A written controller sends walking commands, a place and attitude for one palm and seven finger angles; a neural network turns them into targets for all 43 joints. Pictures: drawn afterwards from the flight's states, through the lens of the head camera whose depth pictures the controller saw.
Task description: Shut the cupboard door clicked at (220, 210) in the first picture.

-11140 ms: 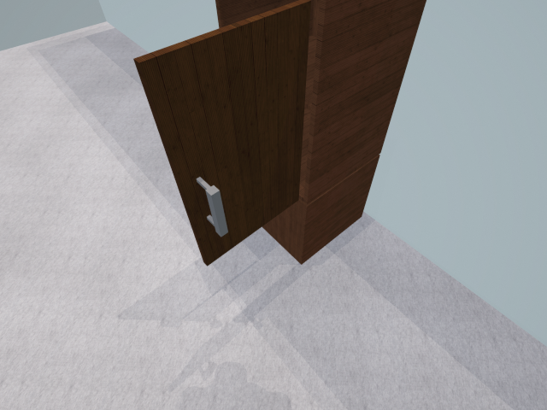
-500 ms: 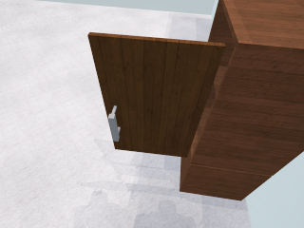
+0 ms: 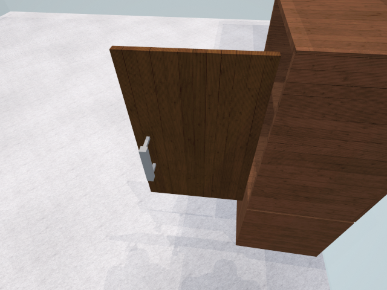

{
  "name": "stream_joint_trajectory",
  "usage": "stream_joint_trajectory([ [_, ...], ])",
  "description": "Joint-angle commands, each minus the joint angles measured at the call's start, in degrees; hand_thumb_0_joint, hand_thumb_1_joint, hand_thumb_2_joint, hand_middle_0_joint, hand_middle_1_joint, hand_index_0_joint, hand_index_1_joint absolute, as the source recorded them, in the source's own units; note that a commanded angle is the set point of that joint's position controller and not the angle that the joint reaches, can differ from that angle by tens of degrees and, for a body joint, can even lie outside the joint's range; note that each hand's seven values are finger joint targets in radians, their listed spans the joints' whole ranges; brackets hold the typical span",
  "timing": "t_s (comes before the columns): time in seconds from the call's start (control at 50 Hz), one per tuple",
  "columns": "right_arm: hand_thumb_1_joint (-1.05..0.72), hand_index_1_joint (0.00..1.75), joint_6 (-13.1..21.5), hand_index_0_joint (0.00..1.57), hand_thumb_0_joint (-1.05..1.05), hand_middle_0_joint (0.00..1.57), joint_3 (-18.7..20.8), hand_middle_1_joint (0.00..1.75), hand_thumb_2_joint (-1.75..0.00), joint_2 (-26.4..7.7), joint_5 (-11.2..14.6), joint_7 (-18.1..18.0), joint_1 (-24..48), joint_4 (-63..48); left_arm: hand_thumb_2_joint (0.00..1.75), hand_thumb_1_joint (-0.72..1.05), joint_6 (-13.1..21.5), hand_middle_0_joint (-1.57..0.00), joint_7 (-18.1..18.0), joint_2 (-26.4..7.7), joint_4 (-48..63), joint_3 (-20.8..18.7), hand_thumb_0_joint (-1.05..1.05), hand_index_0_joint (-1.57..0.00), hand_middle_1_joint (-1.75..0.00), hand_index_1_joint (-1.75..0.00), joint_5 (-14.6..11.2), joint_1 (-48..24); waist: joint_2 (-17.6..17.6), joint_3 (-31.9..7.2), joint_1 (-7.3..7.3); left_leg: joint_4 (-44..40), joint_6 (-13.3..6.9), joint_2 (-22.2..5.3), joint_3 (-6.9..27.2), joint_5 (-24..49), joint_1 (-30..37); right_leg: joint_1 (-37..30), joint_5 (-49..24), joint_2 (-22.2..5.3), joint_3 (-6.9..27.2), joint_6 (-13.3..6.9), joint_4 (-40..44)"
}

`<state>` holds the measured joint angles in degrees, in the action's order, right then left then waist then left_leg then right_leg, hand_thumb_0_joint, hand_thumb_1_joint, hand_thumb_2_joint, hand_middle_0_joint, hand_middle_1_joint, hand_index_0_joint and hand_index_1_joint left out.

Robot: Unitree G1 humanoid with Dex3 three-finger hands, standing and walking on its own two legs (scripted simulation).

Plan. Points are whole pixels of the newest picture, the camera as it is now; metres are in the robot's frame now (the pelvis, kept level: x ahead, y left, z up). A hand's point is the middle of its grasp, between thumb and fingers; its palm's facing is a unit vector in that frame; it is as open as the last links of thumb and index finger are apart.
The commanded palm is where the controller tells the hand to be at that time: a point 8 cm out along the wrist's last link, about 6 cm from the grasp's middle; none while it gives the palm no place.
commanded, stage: come to a stop and stand still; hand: left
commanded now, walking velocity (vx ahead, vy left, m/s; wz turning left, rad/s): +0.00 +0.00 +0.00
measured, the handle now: (149, 159) +0.50 +0.18 -0.09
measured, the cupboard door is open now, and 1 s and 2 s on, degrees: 92 92 92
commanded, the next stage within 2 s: look again from close up in 0.48 s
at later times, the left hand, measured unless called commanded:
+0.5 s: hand out of the picture +0.03 +0.15 -0.17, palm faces +0.00 -0.98 -0.21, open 7.4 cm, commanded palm none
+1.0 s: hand out of the picture +0.02 +0.14 -0.17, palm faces +0.02 -0.98 -0.20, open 7.4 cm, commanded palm none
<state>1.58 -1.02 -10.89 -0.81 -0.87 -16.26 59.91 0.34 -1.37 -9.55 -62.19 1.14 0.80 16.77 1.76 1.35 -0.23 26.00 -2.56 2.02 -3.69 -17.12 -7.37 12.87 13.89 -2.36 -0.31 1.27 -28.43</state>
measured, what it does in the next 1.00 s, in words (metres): stands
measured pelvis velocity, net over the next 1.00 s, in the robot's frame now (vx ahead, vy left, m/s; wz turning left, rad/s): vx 0.02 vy -0.04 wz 0.00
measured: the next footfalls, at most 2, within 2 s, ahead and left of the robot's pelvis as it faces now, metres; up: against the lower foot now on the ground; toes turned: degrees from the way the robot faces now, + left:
none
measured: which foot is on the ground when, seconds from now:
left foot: down 0.00-1.00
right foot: down 0.00-1.00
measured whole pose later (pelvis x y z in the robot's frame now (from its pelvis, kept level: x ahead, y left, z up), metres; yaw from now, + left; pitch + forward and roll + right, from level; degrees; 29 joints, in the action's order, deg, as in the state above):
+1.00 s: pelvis +0.02 -0.04 +0.00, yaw +0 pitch -1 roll +0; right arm 1.6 -0.9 -8.9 -0.7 -1.6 -14.9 65.2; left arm 0.9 -1.5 -9.2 -63.5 0.5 0.5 14.7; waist 0.4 3.1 -0.3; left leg 22.3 0.7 -1.0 -2.5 -16.3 -4.8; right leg 10.5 13.8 0.6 -1.8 -1.7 -25.5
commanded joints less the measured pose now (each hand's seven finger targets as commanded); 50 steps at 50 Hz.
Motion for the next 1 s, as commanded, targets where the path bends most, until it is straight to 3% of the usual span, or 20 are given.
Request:
stream_joint_trajectory([
  [0.0,-0.9,0.3,0.8,0.2,0.0,0.2,1.0,0.3,-0.9,-6.1,0.1,-0.5,-2.0,-1.3,0.9,0.9,1.2,-0.2,-0.5,-7.0,1.9,-1.2,0.0,-0.2,-0.3,-0.3,-0.2,1.2,-3.2,3.5,0.11,-8.0,0.0,-7.2,6.9,5.9,-5.2,-0.8,-4.4,-3.4,4.6,-3.5,4.7],
  [0.2,-0.9,0.3,0.9,0.2,0.0,0.2,1.0,0.3,-0.9,-5.2,0.2,-0.8,-2.4,1.7,0.9,0.9,1.6,-0.2,-0.6,-7.3,0.8,-1.5,0.0,-0.2,-0.3,-0.3,-0.3,0.5,-3.1,0.8,0.06,-6.5,0.6,-7.4,5.5,11.3,-2.5,-3.5,-12.2,-4.3,4.7,-3.9,4.4],
  [0.28,-0.9,0.3,0.7,0.2,0.0,0.2,1.0,0.3,-0.9,-4.7,0.2,-0.9,-2.3,2.5,0.9,0.9,1.6,-0.2,-0.7,-7.2,0.5,-1.5,0.0,-0.2,-0.3,-0.3,-0.4,0.1,-2.3,1.6,0.11,-6.6,0.8,-7.4,5.2,11.4,-2.4,-3.4,-13.4,-4.4,4.9,-4.1,4.8],
  [0.98,-0.9,0.3,0.4,0.2,0.0,0.2,1.1,0.3,-0.9,-3.4,0.2,-1.3,-2.4,4.1,0.9,0.9,1.5,-0.2,-0.7,-6.5,0.3,-1.8,0.0,-0.2,-0.3,-0.3,-0.4,0.9,-1.7,1.8,-0.13,-7.4,1.5,-7.9,4.4,11.7,-1.1,-4.5,-14.9,-4.1,5.0,-4.4,6.7],
])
